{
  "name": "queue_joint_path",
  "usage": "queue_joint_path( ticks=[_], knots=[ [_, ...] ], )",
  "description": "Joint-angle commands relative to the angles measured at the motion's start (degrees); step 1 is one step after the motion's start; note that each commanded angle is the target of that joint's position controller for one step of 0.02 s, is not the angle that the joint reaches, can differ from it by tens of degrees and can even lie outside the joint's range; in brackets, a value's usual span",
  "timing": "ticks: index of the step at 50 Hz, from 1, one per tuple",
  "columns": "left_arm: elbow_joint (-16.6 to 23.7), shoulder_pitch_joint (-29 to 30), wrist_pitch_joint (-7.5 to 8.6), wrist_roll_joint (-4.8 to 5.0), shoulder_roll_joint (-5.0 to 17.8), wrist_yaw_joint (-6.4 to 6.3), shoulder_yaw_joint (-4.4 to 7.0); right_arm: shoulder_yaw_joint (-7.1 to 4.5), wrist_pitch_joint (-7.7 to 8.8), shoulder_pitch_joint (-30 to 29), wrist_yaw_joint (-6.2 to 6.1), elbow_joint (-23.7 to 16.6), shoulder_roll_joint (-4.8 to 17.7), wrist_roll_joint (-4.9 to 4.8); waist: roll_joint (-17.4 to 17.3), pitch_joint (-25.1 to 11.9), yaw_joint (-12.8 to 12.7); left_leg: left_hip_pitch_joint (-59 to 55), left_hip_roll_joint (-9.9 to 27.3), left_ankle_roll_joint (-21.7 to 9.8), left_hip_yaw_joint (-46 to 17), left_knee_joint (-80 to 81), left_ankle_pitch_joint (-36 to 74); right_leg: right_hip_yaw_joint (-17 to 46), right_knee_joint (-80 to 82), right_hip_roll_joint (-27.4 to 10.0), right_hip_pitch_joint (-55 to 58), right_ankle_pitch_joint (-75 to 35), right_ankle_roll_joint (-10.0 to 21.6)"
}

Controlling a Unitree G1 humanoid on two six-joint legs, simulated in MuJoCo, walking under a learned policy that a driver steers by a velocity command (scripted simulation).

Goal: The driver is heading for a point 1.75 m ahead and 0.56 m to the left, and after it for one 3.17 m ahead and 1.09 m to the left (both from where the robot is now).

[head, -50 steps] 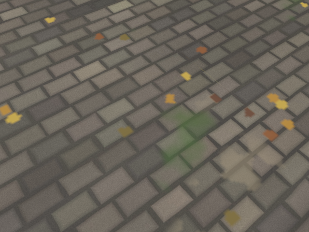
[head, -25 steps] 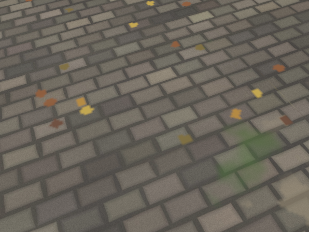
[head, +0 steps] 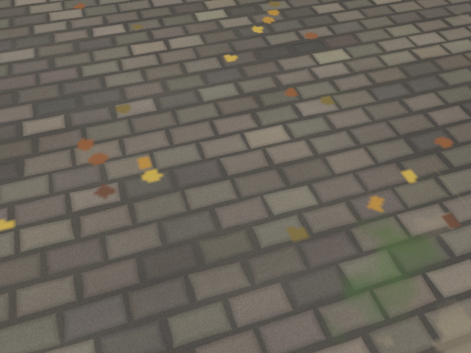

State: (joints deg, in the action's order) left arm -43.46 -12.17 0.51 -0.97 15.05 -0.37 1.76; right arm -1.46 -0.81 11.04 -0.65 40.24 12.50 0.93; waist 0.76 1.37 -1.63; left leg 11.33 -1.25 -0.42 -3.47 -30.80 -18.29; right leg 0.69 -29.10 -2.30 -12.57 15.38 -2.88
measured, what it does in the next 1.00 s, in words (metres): walks ahead, turning left: left foot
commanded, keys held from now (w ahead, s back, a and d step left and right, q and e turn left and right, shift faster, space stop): no key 0.10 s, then w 0.20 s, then w+q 0.70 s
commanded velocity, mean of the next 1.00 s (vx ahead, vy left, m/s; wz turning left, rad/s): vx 0.33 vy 0.00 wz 0.30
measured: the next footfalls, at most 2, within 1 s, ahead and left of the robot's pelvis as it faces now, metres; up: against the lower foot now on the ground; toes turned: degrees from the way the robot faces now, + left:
left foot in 0.84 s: +0.39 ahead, +0.10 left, +0.00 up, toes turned +15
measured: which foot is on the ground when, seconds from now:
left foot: down 0.00-0.34, up 0.36-0.82, down 0.84-1.00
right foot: down 0.00-0.84, up 0.86-1.00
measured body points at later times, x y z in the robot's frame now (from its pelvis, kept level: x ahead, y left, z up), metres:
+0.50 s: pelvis +0.09 -0.04 +0.01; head +0.10 -0.07 +0.46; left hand +0.10 +0.23 -0.10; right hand +0.20 -0.31 -0.12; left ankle +0.06 +0.12 -0.65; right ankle +0.03 -0.12 -0.73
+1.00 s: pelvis +0.33 +0.02 +0.00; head +0.36 +0.03 +0.45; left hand +0.38 +0.32 -0.09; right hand +0.54 -0.20 -0.10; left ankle +0.36 +0.09 -0.73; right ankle +0.35 -0.15 -0.64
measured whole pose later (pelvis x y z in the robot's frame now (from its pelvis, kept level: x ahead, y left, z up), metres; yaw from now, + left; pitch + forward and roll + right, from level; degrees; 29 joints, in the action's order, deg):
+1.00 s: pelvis +0.33 +0.02 +0.00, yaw +19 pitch +1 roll +1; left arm -40.2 -12.9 6.7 0.1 16.8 -0.3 2.0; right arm -4.3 3.1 14.6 1.7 39.6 16.2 -0.7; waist 1.1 2.7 0.3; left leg 16.0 -8.7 -7.2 -0.7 -23.8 -8.3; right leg 4.4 -68.9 -4.9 -29.1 18.6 -0.2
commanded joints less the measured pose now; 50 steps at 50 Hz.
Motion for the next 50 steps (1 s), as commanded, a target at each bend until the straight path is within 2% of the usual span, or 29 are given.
queue_joint_path(
  ticks=[1,5,7,9,10,13,15,16,17,18,19,20,22,23,24,25,30,35,38,40,41,42,43,44,45,46,47,48,50],
  knots=[
    [2.84,0.64,0.70,0.16,5.56,-0.52,1.46,-1.82,0.96,-0.80,-0.28,-3.19,7.34,-0.06,-3.54,-0.72,0.47,1.86,4.96,-2.39,-5.65,7.35,10.25,0.22,2.39,-0.71,0.59,-7.44,0.09],
    [1.56,-0.06,0.65,0.30,5.74,-0.91,1.54,-1.67,1.14,-0.60,-0.24,-2.24,6.90,-0.17,-2.28,-1.31,0.50,1.28,4.40,-2.39,-5.09,6.80,12.08,0.29,2.38,-0.90,1.23,-8.61,-0.25],
    [0.64,-0.96,0.48,0.55,5.34,-1.18,1.50,-2.03,0.83,1.03,-0.43,-1.23,7.82,-0.52,-3.81,-2.28,1.13,0.74,4.11,-3.80,-5.83,8.59,-2.10,-2.86,-0.82,1.64,-0.10,1.23,-0.10],
    [1.63,1.08,1.01,1.25,5.04,-1.30,1.53,-3.03,0.57,3.88,-0.41,-0.61,11.11,-1.07,-8.64,2.15,3.36,1.80,9.32,-8.38,-14.87,14.98,-23.60,-5.20,-8.65,3.71,-8.95,9.49,0.84],
    [2.71,2.81,1.71,1.81,5.03,-1.23,1.56,-3.33,0.86,5.17,-0.39,-0.21,12.23,-1.36,-10.55,5.09,4.24,2.79,12.71,-10.92,-20.52,17.98,-28.13,-4.24,-11.72,3.23,-12.72,10.99,1.96],
    [3.65,2.65,4.22,3.00,5.35,0.06,1.84,-3.14,2.59,5.17,-0.49,0.56,11.15,-2.03,-12.53,6.83,3.26,-0.01,17.32,-13.59,-25.48,18.99,-22.08,0.22,-14.72,-0.43,-18.09,15.46,6.47],
    [1.08,-2.97,5.38,2.98,4.97,1.14,1.88,-2.94,2.54,0.13,-0.25,-0.42,10.61,-2.80,-9.60,4.11,-0.64,4.13,13.58,-10.65,-17.59,16.24,-13.98,-2.07,-2.29,0.66,-5.09,6.66,8.36],
    [-1.66,-8.32,5.62,2.23,5.28,1.31,2.41,-2.70,2.32,-1.45,-0.14,-0.79,9.80,-2.69,-7.67,1.68,-3.13,9.70,9.99,-8.67,-13.42,12.32,-9.19,-3.15,1.59,2.70,6.91,-2.09,7.51],
    [-3.50,-14.48,5.67,1.44,7.50,1.13,3.25,-1.85,2.47,-2.96,-0.09,-1.51,6.84,-2.10,-2.66,-0.57,-5.41,15.88,5.44,-5.62,-8.01,2.09,-4.76,3.03,3.97,-1.39,16.11,-1.62,7.65],
    [-3.73,-20.43,5.98,1.11,14.66,1.16,4.97,-1.02,3.20,-4.12,-0.36,-4.19,3.88,-1.96,14.31,-2.36,-6.77,26.64,-2.90,-0.80,0.74,-18.26,-8.14,25.34,14.13,-14.59,22.99,8.06,13.17],
    [-3.22,-20.04,6.34,0.60,13.19,1.43,4.52,-2.31,4.11,-2.87,-0.79,-4.16,8.16,-2.98,13.03,-0.74,-6.24,32.58,-3.14,-0.67,-5.57,-30.15,-15.65,37.71,18.14,-21.53,20.82,11.30,18.30],
    [-2.15,-16.11,6.54,0.82,9.62,1.07,3.43,-2.94,4.69,-0.09,-0.47,-2.75,9.36,-3.85,7.72,3.29,-3.66,36.02,-0.51,-1.89,-9.11,-34.99,-11.01,32.43,17.69,-20.74,19.59,11.66,17.40],
    [-1.31,-11.69,6.34,0.78,7.53,0.65,2.96,-3.04,5.02,0.83,0.13,-0.93,8.44,-3.78,4.35,4.98,-1.62,37.69,2.20,-3.40,-8.51,-34.02,-0.22,20.55,18.68,-16.15,19.23,5.79,12.74],
    [-1.36,-11.27,6.08,0.50,5.27,0.55,2.28,-3.42,4.83,0.23,0.41,-0.27,8.58,-3.32,3.95,4.51,-1.73,36.24,3.06,-3.83,-7.72,-32.83,3.40,13.74,18.56,-13.27,19.37,-3.70,9.85],
    [-1.62,-11.68,5.99,0.17,4.94,0.50,2.08,-3.32,4.64,1.09,1.03,0.01,7.47,-3.30,6.43,3.18,-1.30,33.83,3.25,-3.47,-6.38,-32.55,6.08,9.37,18.02,-12.26,18.09,-12.23,8.92],
    [-1.82,-12.14,5.96,0.21,4.57,0.44,2.05,-3.19,4.33,1.72,1.51,0.41,6.68,-3.11,6.02,2.36,-1.33,33.17,3.29,-2.81,-5.11,-32.82,7.61,5.72,17.60,-11.29,17.79,-19.77,8.64],
    [-2.16,-11.27,5.25,0.08,6.68,-0.67,2.38,-2.13,3.94,-5.89,2.26,-3.65,4.17,-2.74,3.29,5.06,-2.12,32.01,3.68,-0.19,0.12,-19.42,17.45,-4.47,21.28,-9.34,12.19,-25.14,8.67],
    [-4.12,-14.52,4.57,1.18,8.57,-1.52,2.66,-1.25,4.47,-13.75,4.34,-7.96,3.18,-2.72,2.71,7.00,-3.56,28.19,2.93,-2.32,6.77,-6.83,20.01,-9.70,20.44,-11.22,14.68,-34.16,7.86],
    [-3.99,-13.61,3.45,1.35,10.84,-2.30,3.25,-2.36,4.34,-12.39,5.20,-9.07,5.56,-2.74,5.65,2.57,-0.05,22.08,-1.13,-5.68,10.53,-5.60,14.10,-11.93,11.25,-12.56,19.91,-61.14,7.41],
    [-2.99,-11.43,2.45,1.15,12.41,-2.80,3.78,-4.24,3.77,-2.80,5.00,-7.34,9.22,-2.97,7.38,-3.79,6.00,10.31,-3.88,-8.79,10.87,-5.37,10.24,-12.07,-2.97,-13.14,19.50,-71.74,7.70],
    [-2.00,-9.08,2.40,1.56,12.56,-2.73,3.81,-5.89,3.53,6.44,4.17,-5.22,12.21,-2.87,5.43,-8.15,11.26,-4.05,-4.49,-11.27,8.64,-0.38,14.04,-12.63,-15.23,-11.52,12.49,-66.27,6.87],
    [-0.44,-9.46,3.21,0.69,9.96,-2.37,2.87,-6.84,2.64,13.62,2.64,-3.23,15.19,-2.47,-2.82,-12.45,12.63,-21.52,3.67,-14.09,-4.92,0.99,11.38,-11.38,-33.50,-6.92,-3.38,-29.52,5.44],
    [2.79,-15.60,5.13,0.65,2.69,-0.91,0.34,-7.21,3.39,10.61,2.20,-5.23,19.62,-2.00,-14.72,-19.71,5.03,-37.75,19.85,-27.10,-41.13,6.38,1.50,-2.99,-54.81,5.30,-26.82,18.34,2.73],
    [4.16,-8.10,7.48,2.42,8.37,0.18,1.60,-6.10,3.85,11.72,1.93,-4.85,14.38,-1.64,-6.93,-20.45,9.73,-35.37,19.61,-25.47,-43.61,13.83,-5.12,7.61,-57.53,3.16,-32.90,15.39,4.03],
    [6.66,-3.16,8.35,4.06,9.57,0.60,1.83,-5.29,4.39,9.04,1.91,-4.46,12.00,-1.56,-4.20,-10.85,8.04,-26.52,17.56,-22.10,-34.86,15.88,-3.45,6.91,-52.96,0.59,-34.81,9.22,5.13],
    [6.53,-2.79,8.57,3.13,8.69,0.28,1.68,-4.85,4.83,4.86,2.21,-4.85,11.02,-1.93,2.07,-5.47,4.12,-16.71,14.70,-19.71,-28.61,16.97,2.81,6.16,-47.03,-1.85,-31.83,5.43,4.94],
    [5.78,-3.68,8.14,1.64,8.72,-0.10,2.02,-4.46,5.14,1.42,2.30,-5.67,9.76,-1.79,2.66,-3.48,1.83,-10.22,12.01,-18.40,-23.85,17.56,9.01,5.91,-42.65,-3.47,-28.43,3.35,3.99],
    [5.50,-5.38,7.25,1.03,9.03,0.00,2.30,-4.21,5.22,-0.45,2.15,-6.38,9.32,-1.18,0.82,-2.58,-0.16,-4.86,10.29,-18.03,-20.77,18.67,13.23,5.98,-41.20,-4.62,-24.69,2.04,3.07],
    [5.87,-6.11,5.90,0.01,8.29,-0.07,2.22,-4.30,5.49,-0.75,1.89,-5.73,9.63,-1.70,-0.71,-1.79,-1.37,1.88,8.87,-18.31,-17.23,19.59,19.28,4.18,-37.25,-5.24,-22.14,0.90,0.65]
  ],
)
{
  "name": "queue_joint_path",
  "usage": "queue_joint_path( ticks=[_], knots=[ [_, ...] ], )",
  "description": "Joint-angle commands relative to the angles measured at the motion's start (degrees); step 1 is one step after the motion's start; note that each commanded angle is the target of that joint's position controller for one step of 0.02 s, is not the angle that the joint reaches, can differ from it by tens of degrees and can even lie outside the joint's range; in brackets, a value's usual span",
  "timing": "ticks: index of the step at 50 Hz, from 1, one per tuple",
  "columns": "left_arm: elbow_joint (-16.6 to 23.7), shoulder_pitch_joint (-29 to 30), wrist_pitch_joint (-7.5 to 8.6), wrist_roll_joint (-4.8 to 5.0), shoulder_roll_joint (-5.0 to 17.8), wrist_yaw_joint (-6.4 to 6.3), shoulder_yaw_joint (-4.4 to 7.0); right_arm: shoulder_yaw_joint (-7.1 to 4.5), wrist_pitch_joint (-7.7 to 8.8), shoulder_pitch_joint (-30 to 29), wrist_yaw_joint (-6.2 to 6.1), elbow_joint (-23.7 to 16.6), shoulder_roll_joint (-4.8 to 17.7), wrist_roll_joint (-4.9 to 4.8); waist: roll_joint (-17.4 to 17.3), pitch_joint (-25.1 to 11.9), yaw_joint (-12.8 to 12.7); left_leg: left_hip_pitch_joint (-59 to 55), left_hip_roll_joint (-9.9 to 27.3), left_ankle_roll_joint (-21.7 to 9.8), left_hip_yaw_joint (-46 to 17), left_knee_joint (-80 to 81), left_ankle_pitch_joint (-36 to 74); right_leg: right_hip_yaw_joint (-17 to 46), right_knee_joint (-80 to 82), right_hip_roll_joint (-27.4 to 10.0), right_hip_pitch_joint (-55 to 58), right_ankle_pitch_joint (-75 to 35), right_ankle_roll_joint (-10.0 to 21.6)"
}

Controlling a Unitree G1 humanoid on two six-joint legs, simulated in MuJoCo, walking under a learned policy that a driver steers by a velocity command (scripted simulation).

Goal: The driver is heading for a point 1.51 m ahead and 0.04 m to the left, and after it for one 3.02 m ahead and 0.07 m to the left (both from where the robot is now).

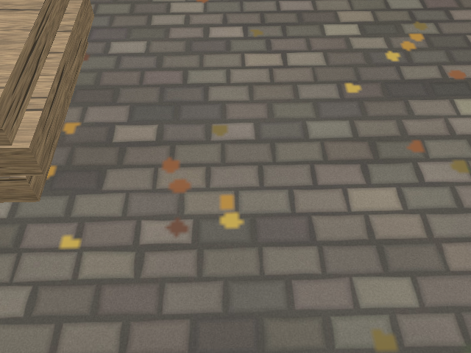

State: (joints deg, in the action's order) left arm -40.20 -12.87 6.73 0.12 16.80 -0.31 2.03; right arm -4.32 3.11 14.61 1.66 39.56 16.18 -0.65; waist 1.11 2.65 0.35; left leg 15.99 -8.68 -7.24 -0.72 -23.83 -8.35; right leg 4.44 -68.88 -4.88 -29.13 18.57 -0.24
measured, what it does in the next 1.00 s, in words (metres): walks ahead: right foot, then left foot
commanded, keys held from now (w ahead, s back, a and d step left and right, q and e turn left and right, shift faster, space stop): w+q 0.18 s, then w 0.82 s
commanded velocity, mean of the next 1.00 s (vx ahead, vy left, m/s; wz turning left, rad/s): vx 0.50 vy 0.00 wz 0.24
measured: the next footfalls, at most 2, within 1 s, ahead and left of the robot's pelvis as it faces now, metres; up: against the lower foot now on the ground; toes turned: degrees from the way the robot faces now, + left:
right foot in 0.30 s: +0.36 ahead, -0.15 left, +0.00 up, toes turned +12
left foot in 0.80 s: +0.56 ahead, +0.15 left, +0.00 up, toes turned +13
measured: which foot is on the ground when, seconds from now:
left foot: down 0.00-0.32, up 0.34-0.78, down 0.80-1.00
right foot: up 0.00-0.28, down 0.30-0.82, up 0.84-1.00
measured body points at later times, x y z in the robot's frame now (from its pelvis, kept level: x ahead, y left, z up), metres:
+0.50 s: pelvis +0.28 -0.06 +0.01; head +0.30 -0.07 +0.46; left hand +0.31 +0.22 -0.10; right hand +0.45 -0.30 -0.11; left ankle +0.24 +0.08 -0.65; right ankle +0.32 -0.15 -0.74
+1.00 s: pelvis +0.52 +0.06 +0.01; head +0.54 +0.08 +0.46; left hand +0.57 +0.35 -0.11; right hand +0.68 -0.19 -0.09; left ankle +0.52 +0.14 -0.74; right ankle +0.55 -0.10 -0.65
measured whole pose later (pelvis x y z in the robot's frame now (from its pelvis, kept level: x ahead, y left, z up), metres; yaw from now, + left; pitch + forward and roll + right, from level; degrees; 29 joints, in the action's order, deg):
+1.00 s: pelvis +0.52 +0.06 +0.01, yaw +13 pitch +1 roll +0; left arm -43.3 -15.1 4.2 0.5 18.3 0.4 2.3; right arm -2.5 4.5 15.6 1.7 43.5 15.8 0.0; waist 2.6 0.9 0.7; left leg 13.0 -3.1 -3.8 1.4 -20.8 -9.3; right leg 1.4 -62.1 -5.1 -31.3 17.2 -0.3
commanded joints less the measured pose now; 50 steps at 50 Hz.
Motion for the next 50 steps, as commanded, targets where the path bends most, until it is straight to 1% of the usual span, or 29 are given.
queue_joint_path(
  ticks=[1,3,6,9,12,14,15,16,17,18,19,20,21,22,24,29,33,36,38,39,40,41,42,43,44,45,46,47,50],
  knots=[
    [3.27,-4.27,-0.75,-1.47,5.91,-0.30,1.73,-1.55,1.65,-3.55,-0.68,-4.43,6.67,-0.20,-1.42,-2.52,-3.15,0.07,15.48,-11.32,-17.93,12.70,11.50,-0.44,5.28,-2.57,-5.15,-3.93,-3.09],
    [5.31,0.95,-1.06,-1.74,4.47,-0.65,1.12,-1.89,1.40,-1.69,-1.44,-3.36,8.23,-0.15,-2.46,-1.20,-1.49,3.41,13.32,-10.02,-15.12,12.42,11.80,-1.73,13.18,-1.76,-5.49,-10.23,-4.48],
    [7.22,8.82,-0.71,-1.19,2.54,-0.47,0.25,-1.94,0.60,1.83,-2.06,-1.87,8.86,-0.82,-3.95,-1.63,2.31,3.79,10.62,-6.69,-13.49,9.88,6.18,-2.31,28.22,1.32,-1.80,-21.08,-4.57],
    [8.63,13.41,-0.06,0.06,3.73,0.30,0.57,-2.00,0.00,5.10,-2.27,-0.57,9.49,-1.21,-5.45,-2.77,4.38,-0.23,12.15,-5.87,-17.35,6.71,2.18,-1.39,35.37,3.78,0.56,-22.61,-4.38],
    [8.46,12.08,0.68,0.28,5.95,1.29,1.54,-1.49,-0.35,6.24,-2.49,0.40,8.28,-1.02,-7.75,-3.94,3.46,-7.56,15.79,-4.60,-21.84,1.52,1.71,-0.27,39.07,3.46,1.84,-18.11,-1.88],
    [7.05,5.84,1.09,0.02,7.01,1.23,2.51,-1.15,-0.56,5.41,-2.33,0.48,7.36,-0.56,-9.01,-5.28,-0.22,-8.34,15.00,-2.88,-21.90,-3.70,8.14,-2.25,42.42,4.32,10.09,-14.82,1.34],
    [6.26,-0.44,1.43,-0.75,9.05,0.89,3.31,-0.18,-0.33,5.50,-2.00,0.06,4.78,-0.07,-7.08,-10.57,-3.19,-5.94,12.02,-0.94,-18.99,-13.70,10.01,0.66,42.00,0.49,21.04,-14.93,4.47],
    [5.30,-8.31,1.43,-2.13,13.68,0.56,4.38,0.95,0.18,10.14,-1.93,-0.86,1.51,-0.21,4.20,-19.69,-3.90,9.26,5.44,3.15,-12.13,-32.91,-1.55,18.62,42.24,-11.51,41.76,-11.67,11.97],
    [2.00,-13.48,0.61,-0.75,13.65,1.38,5.11,1.28,0.80,14.35,-1.97,-0.29,2.37,-1.35,18.39,-22.55,-3.65,23.40,2.55,5.56,-8.93,-46.96,-24.39,41.04,50.01,-19.28,48.98,3.49,18.15],
    [2.90,-11.28,0.36,0.34,8.78,1.41,3.75,0.15,0.91,10.29,-1.98,-0.24,7.42,-1.90,10.09,-14.69,-4.88,29.37,5.54,5.69,-11.36,-52.35,-21.79,39.85,52.45,-17.85,44.26,12.82,16.32],
    [3.21,-8.39,-0.21,0.19,6.66,1.16,3.06,-0.03,0.83,3.90,-1.94,-1.44,8.36,-1.56,4.65,-8.29,-5.12,30.28,7.90,5.69,-9.15,-53.08,-17.07,30.63,52.72,-15.30,37.53,10.72,14.12],
    [3.22,-5.65,-0.56,-0.33,5.99,1.13,2.63,0.19,0.97,0.40,-1.88,-2.57,7.51,-0.56,1.78,-4.00,-3.85,29.29,9.79,5.61,-7.16,-49.89,-13.46,24.27,54.06,-12.55,30.45,4.14,13.39],
    [3.11,-4.01,-0.53,-0.63,4.81,1.15,2.15,0.02,0.99,-0.69,-1.78,-2.78,6.74,0.11,1.82,-2.03,-2.40,27.38,11.97,5.60,-6.52,-46.00,-10.69,19.94,55.41,-10.31,26.19,-1.74,12.82],
    [2.97,-3.31,-0.43,-0.84,4.36,1.21,1.93,0.15,0.87,0.12,-1.61,-2.54,5.66,0.02,3.38,-1.66,-1.24,24.40,13.00,5.77,-5.78,-43.56,-9.18,16.74,56.79,-8.58,23.20,-5.56,12.29],
    [1.94,-3.82,-0.09,-0.19,4.35,1.38,1.94,0.65,0.51,1.22,-1.46,-1.82,3.68,0.04,4.93,-2.36,-0.57,22.14,13.44,6.48,-3.91,-39.49,-7.92,12.18,58.46,-7.15,21.30,-11.85,12.98],
    [-0.35,-6.06,-0.75,0.51,7.71,0.91,2.77,1.91,1.20,-7.36,-1.11,-3.53,1.45,0.47,3.64,-1.24,-2.86,20.58,13.73,7.71,-1.74,-20.35,3.85,4.46,60.74,-6.11,21.35,-18.79,12.53],
    [-2.69,-9.79,-1.49,1.05,9.33,0.79,3.06,1.95,1.76,-14.09,-0.10,-4.96,2.05,-0.23,3.73,-0.17,-5.23,15.99,11.74,7.79,-0.37,-10.63,10.21,2.42,59.92,-6.67,22.50,-18.20,11.54],
    [-4.04,-10.92,-2.29,1.41,9.95,0.59,3.28,1.60,2.12,-16.65,0.65,-6.30,3.27,-0.54,4.08,0.79,-4.82,15.58,11.23,5.86,-0.75,-6.76,6.74,3.53,57.90,-9.13,26.89,-19.52,10.55],
    [-4.44,-10.25,-2.98,1.46,10.90,0.25,3.55,0.95,2.42,-14.17,0.79,-5.91,4.83,-0.40,4.47,-0.68,-2.45,10.40,10.06,4.15,0.42,-4.20,3.64,3.17,53.95,-9.57,28.95,-26.71,9.28],
    [-4.43,-9.57,-3.26,1.47,10.78,0.08,3.40,0.07,2.42,-9.16,0.51,-4.40,6.31,-0.11,3.80,-3.76,0.53,2.56,8.67,2.84,1.80,-2.15,3.57,1.03,47.75,-7.67,28.29,-34.97,8.02],
    [-4.09,-9.69,-3.32,0.90,9.22,-0.07,2.70,-1.29,2.31,-0.52,-0.08,-2.03,9.16,0.22,2.46,-9.70,4.29,-10.63,10.12,0.91,0.46,-2.66,4.20,-1.57,36.79,-4.68,23.51,-36.18,6.21],
    [-2.01,-9.78,-3.00,-1.08,5.39,-0.27,1.04,-2.41,1.88,9.95,-0.82,-0.49,14.06,0.90,-7.10,-18.82,7.55,-27.19,22.98,-3.27,-14.76,-4.34,6.80,-4.65,17.22,-0.34,11.05,-17.29,3.72],
    [-1.32,-16.50,-1.85,0.23,0.83,0.07,-0.20,-2.67,1.67,10.82,-0.31,0.57,16.38,0.86,-20.91,-23.05,3.36,-38.51,31.51,-11.52,-39.04,3.45,-6.66,-1.94,1.94,7.74,-8.50,15.21,1.42],
    [-1.90,-12.01,-1.08,1.59,7.44,0.39,1.22,-1.29,1.66,9.13,-0.20,0.21,10.55,-0.05,-12.69,-16.99,5.39,-34.09,29.49,-9.60,-37.43,6.37,-13.47,2.18,-3.20,4.14,-14.89,14.32,1.58],
    [-0.56,-7.07,-0.70,2.17,9.03,0.71,1.77,-0.53,1.68,5.71,-0.30,-0.10,8.58,-0.29,-9.79,-10.35,4.68,-27.37,27.55,-7.55,-28.94,7.06,-10.28,0.77,-2.45,1.68,-16.59,8.59,2.09],
    [-0.33,-4.66,-0.68,1.41,8.20,0.53,1.55,-0.09,1.74,2.24,-0.18,-0.65,7.60,0.17,-4.90,-7.31,3.10,-20.75,25.17,-6.65,-24.02,8.33,-4.22,-0.37,-0.22,-0.41,-14.43,3.75,1.63],
    [-0.17,-3.90,-0.90,0.45,7.64,0.51,1.68,0.23,1.79,-0.10,-0.04,-0.87,6.52,0.52,-4.47,-4.95,1.61,-15.74,23.24,-6.49,-20.38,9.97,0.46,-0.52,2.76,-1.74,-12.65,0.58,1.00],
    [-0.30,-5.04,-1.36,0.31,6.74,0.70,1.59,0.43,1.97,-1.24,-0.04,-0.85,6.03,1.02,-5.96,-4.78,-0.07,-12.28,22.10,-6.44,-18.00,11.50,3.58,-0.24,3.97,-2.79,-9.53,-1.56,0.52],
    [0.01,-4.97,-2.59,0.01,4.68,0.67,1.11,0.11,2.88,-1.02,-0.20,0.74,6.90,0.54,-5.59,-3.52,-1.54,-7.25,21.14,-7.70,-12.68,14.88,9.40,-1.14,7.73,-3.13,-8.05,-5.02,-1.17]
  ],
)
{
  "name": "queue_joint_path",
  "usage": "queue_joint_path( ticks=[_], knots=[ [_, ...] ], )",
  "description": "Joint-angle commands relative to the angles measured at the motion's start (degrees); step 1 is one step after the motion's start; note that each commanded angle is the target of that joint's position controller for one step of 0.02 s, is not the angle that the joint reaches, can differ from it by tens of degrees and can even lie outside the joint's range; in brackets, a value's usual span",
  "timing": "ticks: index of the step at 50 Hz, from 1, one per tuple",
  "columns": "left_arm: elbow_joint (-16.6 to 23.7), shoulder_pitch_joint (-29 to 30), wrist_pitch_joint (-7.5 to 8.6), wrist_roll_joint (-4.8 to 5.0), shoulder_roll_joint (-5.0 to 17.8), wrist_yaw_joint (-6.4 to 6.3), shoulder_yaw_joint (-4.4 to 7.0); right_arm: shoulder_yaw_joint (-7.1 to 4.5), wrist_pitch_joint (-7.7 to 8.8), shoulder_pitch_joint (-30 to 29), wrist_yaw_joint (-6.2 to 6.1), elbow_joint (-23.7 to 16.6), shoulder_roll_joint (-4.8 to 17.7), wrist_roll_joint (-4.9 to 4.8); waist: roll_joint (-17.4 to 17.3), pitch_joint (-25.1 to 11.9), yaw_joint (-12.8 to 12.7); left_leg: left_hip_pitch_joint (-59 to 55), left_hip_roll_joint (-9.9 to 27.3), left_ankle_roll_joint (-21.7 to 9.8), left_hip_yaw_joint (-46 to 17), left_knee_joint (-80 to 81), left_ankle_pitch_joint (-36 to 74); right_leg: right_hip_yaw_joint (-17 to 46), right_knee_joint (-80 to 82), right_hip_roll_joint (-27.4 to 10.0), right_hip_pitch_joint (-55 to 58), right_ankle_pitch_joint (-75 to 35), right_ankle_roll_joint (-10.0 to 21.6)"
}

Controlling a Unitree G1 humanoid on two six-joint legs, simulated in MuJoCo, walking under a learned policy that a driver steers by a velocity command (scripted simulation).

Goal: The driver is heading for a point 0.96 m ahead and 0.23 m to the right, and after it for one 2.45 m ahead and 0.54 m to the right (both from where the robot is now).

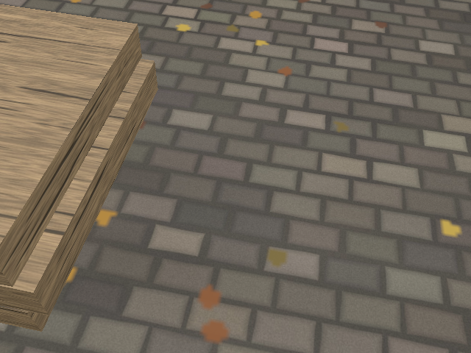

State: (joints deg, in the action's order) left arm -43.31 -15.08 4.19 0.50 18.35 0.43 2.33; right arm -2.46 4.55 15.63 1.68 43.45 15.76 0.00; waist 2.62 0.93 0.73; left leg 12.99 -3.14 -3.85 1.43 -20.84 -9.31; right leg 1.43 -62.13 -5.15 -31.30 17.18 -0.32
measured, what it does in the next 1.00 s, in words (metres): walks ahead: right foot, then left foot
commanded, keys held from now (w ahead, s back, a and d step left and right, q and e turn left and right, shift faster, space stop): w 0.82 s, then w+e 0.18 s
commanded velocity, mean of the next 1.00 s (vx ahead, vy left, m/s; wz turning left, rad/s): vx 0.50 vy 0.00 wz -0.03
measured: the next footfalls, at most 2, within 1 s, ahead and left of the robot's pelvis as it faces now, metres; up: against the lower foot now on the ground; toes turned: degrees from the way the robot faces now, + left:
right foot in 0.34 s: +0.36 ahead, -0.15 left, +0.00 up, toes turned -2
left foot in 0.86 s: +0.62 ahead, +0.08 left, +0.00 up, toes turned +1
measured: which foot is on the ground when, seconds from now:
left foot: down 0.00-0.34, up 0.36-0.84, down 0.86-1.00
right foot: up 0.00-0.32, down 0.34-0.88, up 0.90-1.00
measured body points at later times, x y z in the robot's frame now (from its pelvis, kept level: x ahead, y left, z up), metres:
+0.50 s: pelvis +0.27 -0.07 -0.01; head +0.30 -0.08 +0.44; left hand +0.40 +0.20 -0.11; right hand +0.35 -0.35 -0.13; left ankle +0.22 +0.08 -0.66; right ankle +0.32 -0.15 -0.74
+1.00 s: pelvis +0.53 -0.01 -0.01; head +0.55 +0.01 +0.44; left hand +0.60 +0.27 -0.14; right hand +0.65 -0.29 -0.10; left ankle +0.58 +0.08 -0.74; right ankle +0.45 -0.16 -0.66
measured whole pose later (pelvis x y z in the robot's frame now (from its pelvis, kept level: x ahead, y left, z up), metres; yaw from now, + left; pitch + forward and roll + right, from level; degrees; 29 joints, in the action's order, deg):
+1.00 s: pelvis +0.53 -0.01 -0.01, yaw -3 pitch +0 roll +0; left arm -47.4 -18.4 3.6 1.6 18.2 0.5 2.7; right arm -2.3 5.3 9.7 1.1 46.0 16.1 0.5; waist 2.4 2.3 -0.9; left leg 17.0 0.0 -2.3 4.3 -26.0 -9.7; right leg 2.9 -63.8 -1.3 -23.7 22.1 1.7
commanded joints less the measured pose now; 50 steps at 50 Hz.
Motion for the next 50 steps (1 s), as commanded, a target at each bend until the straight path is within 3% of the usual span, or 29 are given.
queue_joint_path(
  ticks=[1,6,9,11,14,15,16,17,18,19,20,21,22,23,25,27,30,33,37,40,42,43,44,45,46,47,48,49,50],
  knots=[
    [3.89,-0.91,-0.19,-0.59,2.89,-0.17,0.73,-1.87,1.53,-1.52,-0.45,-2.52,7.85,-0.14,-6.55,-0.83,-1.69,-3.85,15.44,-11.21,-13.53,12.60,11.47,1.80,3.56,-2.95,-7.20,-5.97,-1.58],
    [6.68,9.54,0.79,-0.36,0.88,0.77,-0.23,-1.96,0.82,2.81,-1.60,0.37,9.53,-0.44,-5.63,1.82,1.97,-4.57,12.79,-8.46,-7.38,13.74,10.58,-0.05,22.48,-1.02,-5.57,-21.27,-1.39],
    [8.43,14.73,1.30,0.19,1.14,1.76,-0.30,-2.07,0.21,6.57,-1.72,2.51,10.53,-0.84,-5.48,2.79,3.94,-8.60,14.70,-7.95,-7.78,12.43,8.64,-0.35,28.21,0.25,-5.22,-23.10,-0.53],
    [9.57,16.76,1.54,0.27,1.68,2.43,-0.16,-2.11,-0.39,7.83,-1.84,3.74,10.68,-0.99,-5.74,3.44,3.93,-12.59,16.51,-7.20,-8.44,10.42,9.89,0.19,30.65,0.69,-6.31,-20.62,0.85],
    [9.81,14.91,1.78,0.07,3.09,2.95,0.34,-2.33,-1.27,7.78,-2.18,4.87,11.49,-0.90,-6.96,2.05,1.70,-16.75,17.78,-5.48,-8.67,5.26,19.32,-0.89,32.67,2.37,-2.02,-13.89,3.16],
    [8.89,11.07,1.84,-0.12,4.23,2.81,0.95,-2.42,-1.55,6.76,-2.24,4.82,12.03,-0.80,-7.40,-0.49,-0.79,-16.63,16.72,-4.59,-7.55,0.43,28.32,-2.57,33.71,4.10,4.29,-12.89,4.37],
    [6.45,3.03,1.75,-0.28,6.44,2.28,2.26,-2.17,-1.77,6.20,-2.29,4.62,11.63,-0.61,-6.44,-5.62,-4.79,-13.90,13.93,-3.21,-5.20,-9.35,34.77,-3.80,34.32,5.40,16.04,-14.13,6.10],
    [4.38,-7.36,1.48,-0.71,10.44,1.59,3.51,-1.02,-1.57,6.47,-2.43,3.16,9.17,0.55,-1.35,-14.34,-8.56,-3.09,10.75,-1.25,-2.76,-26.06,23.29,5.12,31.55,-3.03,33.76,-17.43,9.57],
    [3.49,-10.09,1.08,-0.97,15.02,1.60,4.45,1.27,-0.23,14.67,-1.76,2.43,1.28,0.37,14.74,-22.01,-4.74,20.56,-0.06,2.73,-1.63,-47.26,-14.63,33.15,37.25,-16.35,53.85,-5.63,19.22],
    [3.93,-10.44,0.68,-0.23,9.21,1.50,3.07,0.10,1.04,11.84,-1.15,3.50,7.03,-0.70,10.24,-22.26,-7.09,27.22,1.39,2.52,-9.35,-54.54,-23.13,41.23,43.42,-16.88,53.57,1.27,18.99],
    [4.31,-6.51,0.55,-0.26,7.47,1.15,2.41,-1.01,1.66,5.82,-0.78,1.81,10.42,-2.31,6.27,-12.89,-6.84,31.21,4.26,2.02,-8.39,-56.21,-19.33,32.28,44.08,-15.16,46.48,0.07,16.51],
    [4.85,-2.95,0.48,-0.48,6.68,1.02,2.11,-0.83,1.88,2.18,-0.98,0.88,9.86,-2.14,1.50,-8.07,-5.30,29.83,7.12,2.02,-6.56,-53.72,-14.18,25.29,45.05,-12.79,38.32,-5.70,15.14],
    [5.00,-0.23,0.53,-0.88,5.39,1.22,1.72,-0.99,1.68,0.45,-1.21,0.60,9.16,-1.23,-0.36,-4.26,-3.51,27.77,8.83,2.41,-5.85,-49.96,-11.12,20.44,46.70,-10.53,31.21,-11.92,14.56],
    [5.11,1.27,0.86,-1.42,4.25,1.30,1.34,-1.17,1.10,1.51,-1.31,0.90,8.53,-0.85,0.97,-3.62,-1.49,23.98,10.33,2.67,-6.30,-47.61,-8.88,17.35,48.47,-8.98,26.76,-14.99,14.10],
    [4.55,2.01,1.55,-0.96,4.11,1.53,1.46,-0.80,-0.20,3.53,-1.49,1.77,6.14,-0.68,1.92,-3.20,0.21,20.36,10.73,3.67,-5.58,-44.43,-7.07,13.63,51.63,-7.55,22.56,-17.53,14.84],
    [3.48,1.55,1.99,-0.58,5.18,1.44,1.83,-0.62,-0.98,1.45,-1.77,1.04,5.30,-0.19,1.46,-1.28,0.48,21.61,11.16,4.74,-5.10,-39.51,-4.17,10.42,53.71,-7.18,20.71,-19.29,15.31],
    [2.12,-0.24,1.54,-0.57,6.37,0.80,2.24,-0.24,-0.74,-4.98,-1.59,-0.71,4.48,0.16,0.49,0.71,-1.35,23.39,11.13,5.48,-4.62,-27.76,4.81,6.55,55.09,-5.76,21.73,-19.20,14.27],
    [0.77,-2.36,1.07,-0.19,7.89,0.44,2.59,0.23,0.01,-10.79,-0.91,-1.95,3.84,-0.28,0.38,1.72,-3.70,20.72,9.38,5.35,-3.08,-17.21,12.06,3.79,55.25,-4.85,22.55,-17.46,12.87],
    [-2.10,-6.17,0.30,0.34,8.75,0.40,2.85,0.31,0.58,-16.86,-0.01,-4.08,4.85,-0.87,0.32,3.28,-5.72,21.04,8.12,4.43,-2.90,-10.92,11.34,4.61,53.44,-7.40,28.46,-16.33,12.71],
    [-3.06,-5.68,-0.59,0.52,9.53,-0.09,3.28,-0.24,1.15,-16.08,0.61,-4.25,6.86,-0.73,1.23,2.23,-4.13,18.41,7.29,2.28,-2.71,-8.03,6.37,5.57,49.69,-9.36,33.43,-21.84,11.20],
    [-3.26,-4.74,-1.13,0.44,9.12,-0.25,3.06,-1.66,1.43,-8.14,0.32,-1.82,9.22,-0.36,0.97,-2.44,0.47,5.67,4.56,0.16,-0.09,-4.81,4.70,3.77,39.29,-6.44,32.78,-34.62,9.30],
    [-2.83,-5.08,-1.08,-0.18,6.68,-0.24,1.99,-2.99,1.48,0.82,-0.32,0.39,12.09,0.05,-0.87,-9.03,4.38,-8.74,7.63,-2.06,-2.86,-6.29,5.76,1.91,27.11,-3.24,26.26,-31.48,7.48],
    [-0.56,-8.70,-0.14,-0.86,1.71,0.04,0.20,-4.45,1.23,8.30,-0.89,1.09,18.21,1.20,-11.48,-17.96,4.95,-30.41,22.14,-9.23,-23.66,-6.49,2.42,-1.56,5.61,4.46,5.99,-11.10,3.36],
    [-0.76,-9.55,0.92,0.51,1.10,0.09,-0.04,-3.96,0.78,10.24,-0.71,2.21,15.54,0.83,-18.09,-21.50,5.34,-35.46,27.68,-14.22,-40.83,1.92,-7.40,4.02,-6.07,9.25,-6.70,17.68,2.03],
    [-0.31,-5.68,1.49,2.09,6.78,0.26,1.40,-2.82,0.72,7.42,-0.68,1.75,11.70,0.20,-12.36,-13.46,6.07,-29.71,25.85,-11.28,-34.84,3.91,-13.22,7.50,-10.10,5.64,-12.17,15.60,2.61],
    [0.73,-2.39,1.47,2.33,7.19,0.25,1.61,-2.28,0.68,3.73,-0.79,1.21,9.66,0.18,-10.30,-8.07,4.77,-23.24,23.99,-8.87,-27.18,5.09,-12.52,5.58,-9.12,2.56,-12.91,10.59,2.99],
    [1.06,-1.04,1.04,1.50,6.60,0.02,1.67,-1.74,0.92,-0.02,-0.79,1.02,8.18,0.27,-7.68,-3.91,2.90,-16.02,21.84,-7.72,-22.08,7.51,-9.58,4.79,-6.28,0.54,-11.06,5.86,2.50],
    [0.75,-1.16,0.33,1.05,6.38,-0.26,2.14,-1.39,1.37,-2.74,-0.83,0.86,6.73,0.45,-8.29,-1.63,1.28,-11.22,20.04,-6.54,-17.77,9.60,-5.83,5.08,-3.72,-1.11,-8.51,2.16,2.07],
    [0.36,-2.72,-0.45,0.95,5.33,-0.27,2.10,-1.33,1.67,-4.08,-0.86,1.08,6.65,0.87,-9.14,-0.91,-0.05,-7.77,19.08,-6.07,-14.49,11.27,-2.69,5.20,-3.11,-1.74,-5.44,-0.13,1.58]
  ],
)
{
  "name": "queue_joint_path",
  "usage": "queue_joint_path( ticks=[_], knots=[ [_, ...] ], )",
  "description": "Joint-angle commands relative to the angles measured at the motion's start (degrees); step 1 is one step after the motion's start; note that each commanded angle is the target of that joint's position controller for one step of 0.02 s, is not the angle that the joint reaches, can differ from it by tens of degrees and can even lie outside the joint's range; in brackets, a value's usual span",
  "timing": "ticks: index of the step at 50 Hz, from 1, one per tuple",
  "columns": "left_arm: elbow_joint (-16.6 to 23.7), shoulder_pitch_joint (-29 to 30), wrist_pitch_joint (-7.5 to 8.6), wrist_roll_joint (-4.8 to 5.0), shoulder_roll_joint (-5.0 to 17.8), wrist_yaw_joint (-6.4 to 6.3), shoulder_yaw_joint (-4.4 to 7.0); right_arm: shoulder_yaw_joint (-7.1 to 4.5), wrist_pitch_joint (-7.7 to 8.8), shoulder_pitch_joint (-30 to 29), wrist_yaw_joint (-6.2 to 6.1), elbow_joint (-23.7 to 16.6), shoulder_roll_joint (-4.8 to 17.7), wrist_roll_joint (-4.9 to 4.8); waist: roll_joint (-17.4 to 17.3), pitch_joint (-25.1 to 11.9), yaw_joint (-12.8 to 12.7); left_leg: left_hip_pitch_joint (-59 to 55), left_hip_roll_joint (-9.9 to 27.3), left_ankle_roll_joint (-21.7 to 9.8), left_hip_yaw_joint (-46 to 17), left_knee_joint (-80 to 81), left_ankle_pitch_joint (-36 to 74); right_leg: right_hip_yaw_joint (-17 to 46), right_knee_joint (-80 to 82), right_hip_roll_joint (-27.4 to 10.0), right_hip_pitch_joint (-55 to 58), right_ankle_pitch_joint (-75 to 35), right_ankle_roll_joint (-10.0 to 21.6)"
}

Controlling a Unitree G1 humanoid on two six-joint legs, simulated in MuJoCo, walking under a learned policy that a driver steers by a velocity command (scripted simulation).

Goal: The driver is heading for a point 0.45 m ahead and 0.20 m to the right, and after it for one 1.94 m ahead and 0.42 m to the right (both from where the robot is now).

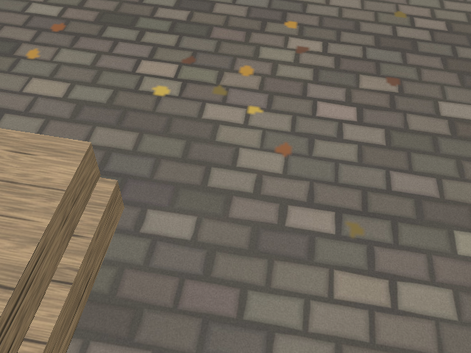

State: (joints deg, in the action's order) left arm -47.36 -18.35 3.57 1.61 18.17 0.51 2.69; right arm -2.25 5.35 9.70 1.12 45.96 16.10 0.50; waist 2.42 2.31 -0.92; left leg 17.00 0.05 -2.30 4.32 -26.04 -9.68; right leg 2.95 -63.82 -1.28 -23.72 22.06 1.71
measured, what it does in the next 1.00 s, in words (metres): walks ahead, turning right: right foot, then left foot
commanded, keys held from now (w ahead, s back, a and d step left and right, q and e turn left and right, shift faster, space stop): w+e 0.90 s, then w+q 0.10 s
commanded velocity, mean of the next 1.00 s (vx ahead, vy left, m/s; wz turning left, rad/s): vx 0.50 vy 0.00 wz -0.51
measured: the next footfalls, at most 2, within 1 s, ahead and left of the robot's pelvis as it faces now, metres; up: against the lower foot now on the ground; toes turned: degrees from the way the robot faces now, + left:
right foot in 0.40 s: +0.35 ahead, -0.17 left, +0.00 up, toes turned -16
left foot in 0.90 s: +0.69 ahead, -0.09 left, +0.00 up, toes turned -34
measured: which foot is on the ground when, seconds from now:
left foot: down 0.00-0.40, up 0.42-0.88, down 0.90-1.00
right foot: up 0.00-0.38, down 0.40-0.90, up 0.92-1.00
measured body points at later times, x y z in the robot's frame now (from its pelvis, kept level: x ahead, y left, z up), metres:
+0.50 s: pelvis +0.26 -0.08 -0.01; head +0.30 -0.10 +0.43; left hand +0.48 +0.15 -0.11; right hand +0.27 -0.38 -0.14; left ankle +0.15 +0.10 -0.64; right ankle +0.31 -0.16 -0.74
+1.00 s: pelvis +0.55 -0.13 -0.01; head +0.57 -0.14 +0.44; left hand +0.75 +0.07 -0.12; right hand +0.54 -0.45 -0.10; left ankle +0.65 -0.07 -0.74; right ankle +0.37 -0.18 -0.65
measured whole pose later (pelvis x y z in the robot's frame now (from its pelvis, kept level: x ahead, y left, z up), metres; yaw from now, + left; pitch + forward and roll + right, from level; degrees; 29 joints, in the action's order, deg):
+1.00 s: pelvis +0.55 -0.13 -0.01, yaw -32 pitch +2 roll +1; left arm -42.0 -19.9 2.3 1.5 17.2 -1.1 3.5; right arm -3.6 6.5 8.3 1.5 44.0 16.0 0.3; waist 2.0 0.6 -0.7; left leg 20.6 -2.6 -1.3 -0.6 -28.3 -9.6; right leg 7.6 -65.1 3.6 -19.2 25.7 1.9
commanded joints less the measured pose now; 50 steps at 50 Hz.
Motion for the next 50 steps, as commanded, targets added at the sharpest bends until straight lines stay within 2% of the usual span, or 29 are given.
queue_joint_path(
  ticks=[1,5,8,11,15,17,18,19,20,21,22,23,24,25,27,29,31,34,36,39,42,43,44,45,46,47,48,49,50],
  knots=[
    [4.01,-0.84,-0.49,-0.04,4.24,-0.39,1.71,-1.71,1.20,1.44,-0.31,-0.87,6.36,0.53,-8.91,-2.13,0.82,-9.89,15.30,-7.66,-14.19,17.60,1.53,3.61,-1.34,-5.84,-11.77,-6.56,-0.90],
    [5.81,1.89,-1.48,-0.29,3.24,-0.61,2.16,-2.26,1.52,1.65,-0.88,0.92,7.63,1.05,-7.02,0.18,0.44,-8.50,14.17,-7.96,-4.42,19.68,10.36,3.75,3.78,-5.83,-15.23,-16.37,-2.61],
    [7.57,6.28,-1.26,-0.60,1.33,0.33,1.72,-2.40,1.12,1.91,-1.59,1.35,8.72,0.82,-6.68,1.35,1.70,-9.19,12.71,-6.77,1.44,19.74,12.64,0.78,15.49,-5.18,-13.68,-25.14,-2.36],
    [10.16,12.17,-1.13,-0.70,-0.32,1.57,0.96,-2.96,0.59,5.15,-1.95,2.58,10.46,-0.11,-4.98,2.65,4.31,-13.62,14.90,-7.07,3.37,19.19,13.02,-2.39,22.90,-4.75,-13.90,-26.37,-1.36],
    [13.68,16.06,-1.24,-0.56,0.83,2.82,1.16,-3.90,-1.30,6.72,-2.08,3.53,12.18,-1.33,-4.81,3.86,4.41,-22.99,17.96,-5.94,4.85,14.94,19.72,-4.30,27.36,-4.01,-16.88,-18.89,0.97],
    [14.41,13.95,-1.59,-0.67,2.26,3.06,1.92,-4.48,-2.18,5.68,-2.40,3.18,13.64,-1.65,-6.75,1.32,2.09,-24.25,17.90,-4.71,6.67,8.25,37.36,-7.51,27.69,-0.96,-10.94,-13.20,3.00],
    [13.79,9.84,-1.82,-0.40,3.73,2.97,2.81,-4.82,-2.77,5.00,-2.62,2.89,14.47,-1.75,-7.73,-1.50,-0.48,-24.04,17.14,-4.05,7.62,1.36,46.76,-9.43,27.59,1.45,-5.08,-10.65,4.49],
    [11.88,2.06,-1.94,-0.20,5.88,2.65,4.25,-4.80,-3.29,4.19,-2.83,2.63,14.31,-1.98,-6.77,-5.70,-5.06,-21.08,15.27,-2.63,9.12,-9.43,49.65,-10.43,30.79,4.15,5.64,-12.68,6.42],
    [9.36,-7.09,-2.48,-0.01,9.59,1.60,6.20,-4.14,-3.07,5.09,-2.93,2.06,12.53,-1.52,-2.81,-10.63,-9.12,-10.15,12.72,-0.29,9.03,-24.46,38.80,-5.46,32.78,3.52,22.26,-14.78,8.76],
    [9.37,-6.65,-2.59,0.51,16.72,0.76,7.41,-1.55,-1.66,10.41,-2.02,-1.14,3.75,0.84,14.19,-13.90,-2.77,16.75,2.25,3.44,7.04,-45.48,-13.48,24.17,35.99,-11.56,41.98,-9.92,18.40],
    [11.76,-7.83,-1.48,0.05,13.28,1.11,6.04,-1.42,0.94,6.87,-1.11,-1.85,6.05,-0.58,9.25,-23.64,-5.02,24.57,-2.03,3.18,-7.78,-54.57,-25.14,45.24,45.86,-17.89,47.02,-0.14,23.50],
    [11.44,-6.44,-0.38,-0.66,9.58,1.41,4.84,-2.46,2.39,0.24,-0.39,-3.75,9.79,-2.89,4.18,-16.39,-6.54,30.03,1.17,1.61,-10.08,-54.53,-20.31,38.54,47.76,-16.96,43.14,-3.45,19.77],
    [11.26,-3.67,0.32,-0.57,8.65,1.37,4.54,-2.11,3.17,-1.45,-0.54,-4.47,9.01,-2.84,0.63,-10.97,-4.48,28.99,3.61,0.59,-9.75,-49.72,-15.29,31.28,47.76,-14.70,35.08,-7.87,17.53],
    [11.78,0.39,0.49,-0.52,7.20,1.34,4.08,-2.17,3.27,-1.38,-1.04,-3.73,8.63,-1.47,-2.41,-7.09,-1.70,25.69,5.44,0.79,-9.53,-44.30,-12.35,25.39,48.05,-12.24,26.94,-14.14,15.78],
    [13.34,4.24,0.64,-1.28,5.54,1.07,3.39,-2.78,1.81,1.02,-1.00,-3.08,9.23,-0.47,-0.90,-5.21,1.65,18.88,6.99,1.65,-9.90,-38.82,-8.70,20.29,50.11,-9.43,17.64,-20.66,14.88],
    [13.08,3.79,0.86,-0.89,6.71,0.60,3.68,-2.64,0.62,1.28,-1.03,-3.32,7.74,0.42,-1.28,-4.50,2.25,17.74,6.54,3.61,-8.65,-34.04,-6.13,17.15,51.31,-8.34,13.75,-25.53,15.38],
    [12.43,2.01,0.88,-0.75,7.99,-0.24,4.03,-2.22,0.12,-2.56,-1.24,-4.67,6.43,0.87,-0.96,-2.94,1.22,19.20,5.53,5.45,-8.08,-26.85,-0.33,14.38,51.85,-7.07,11.88,-27.59,15.02],
    [11.16,-0.20,0.27,-0.13,8.29,-1.03,4.17,-1.37,0.38,-9.05,-0.94,-6.45,4.48,0.60,0.99,-2.28,-1.35,16.28,3.02,6.36,-7.62,-13.50,10.64,11.29,51.10,-3.98,10.26,-23.53,12.21],
    [10.24,-1.78,-0.06,-0.08,8.51,-1.09,4.20,-1.17,0.66,-12.34,-0.56,-7.57,4.12,-0.07,2.00,-2.07,-2.78,13.27,1.29,6.44,-6.93,-8.29,14.89,11.97,50.49,-3.89,9.70,-20.21,10.89],
    [8.92,-3.75,-0.53,0.35,7.93,-1.18,4.18,-1.71,1.34,-14.26,-0.13,-8.84,5.84,-0.56,3.11,-1.94,-3.45,12.27,0.39,5.53,-8.43,-3.53,13.56,16.09,47.09,-5.44,13.78,-17.74,10.11],
    [8.72,-2.76,-1.03,0.17,7.72,-1.77,4.31,-2.75,2.35,-11.43,0.13,-8.17,8.01,-0.69,5.67,-2.20,-1.40,8.74,0.18,3.67,-9.12,-0.95,7.51,20.69,42.44,-7.08,18.11,-19.14,9.10],
    [8.93,-1.58,-1.24,0.22,7.19,-1.83,4.18,-3.37,2.68,-7.60,-0.04,-7.16,8.56,-0.64,6.23,-3.24,1.09,3.48,-0.33,2.40,-7.99,1.21,7.16,20.65,39.37,-5.87,17.40,-21.59,8.16],
    [9.41,-1.09,-1.23,-0.01,5.25,-1.69,3.44,-4.35,3.00,-1.22,-0.27,-5.66,10.49,-0.08,5.04,-7.56,4.32,-6.88,1.55,0.22,-9.18,1.78,7.62,18.64,31.42,-2.75,15.36,-24.27,6.32],
    [10.34,-2.19,-1.07,-1.13,1.69,-1.54,2.12,-5.08,2.89,7.82,-0.68,-4.78,13.40,0.63,-1.48,-16.42,7.29,-22.43,11.38,-3.42,-18.62,0.04,3.88,13.75,15.77,1.04,8.00,-14.55,4.08],
    [11.24,-12.07,-0.36,0.44,-1.89,-1.52,1.07,-5.90,2.18,12.07,-0.16,-2.58,17.16,1.17,-23.03,-21.69,2.27,-37.92,23.89,-13.59,-47.54,6.15,-5.25,8.20,-2.49,8.89,-11.51,13.04,0.51],
    [8.63,-12.23,-0.24,0.98,4.37,-1.86,1.88,-4.84,1.99,11.30,0.30,-2.28,11.47,-0.59,-15.57,-17.80,3.72,-35.39,23.26,-13.25,-50.65,8.79,-17.51,10.13,-9.23,4.05,-18.11,10.52,-0.05],
    [9.25,-4.84,-0.19,0.61,6.87,-1.78,2.44,-3.85,1.58,9.20,0.22,-2.74,7.75,-0.85,-10.50,-10.14,5.73,-28.89,19.70,-11.09,-41.02,9.39,-16.65,8.67,-10.23,2.45,-19.97,5.49,-0.17],
    [10.39,-0.22,0.05,-0.23,6.48,-1.81,2.29,-3.19,0.97,6.50,0.33,-2.93,6.79,-0.45,-6.78,-6.07,5.11,-22.13,16.77,-10.08,-34.17,10.14,-10.36,6.03,-8.97,0.60,-19.00,2.03,-0.25],
    [11.52,2.95,0.59,-1.18,6.00,-1.61,2.33,-2.70,0.47,4.92,0.35,-2.65,5.84,-0.34,-6.46,-2.97,4.22,-17.23,14.50,-10.28,-30.14,11.37,-4.06,4.48,-5.50,-1.11,-18.50,-0.74,-0.34]
  ],
)
Keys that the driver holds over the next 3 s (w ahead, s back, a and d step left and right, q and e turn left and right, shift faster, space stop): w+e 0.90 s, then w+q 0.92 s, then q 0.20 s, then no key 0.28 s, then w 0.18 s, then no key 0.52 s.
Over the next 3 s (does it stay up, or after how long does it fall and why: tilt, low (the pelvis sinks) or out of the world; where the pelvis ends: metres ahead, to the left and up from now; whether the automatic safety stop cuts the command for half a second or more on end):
stays up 1.21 -0.28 0.00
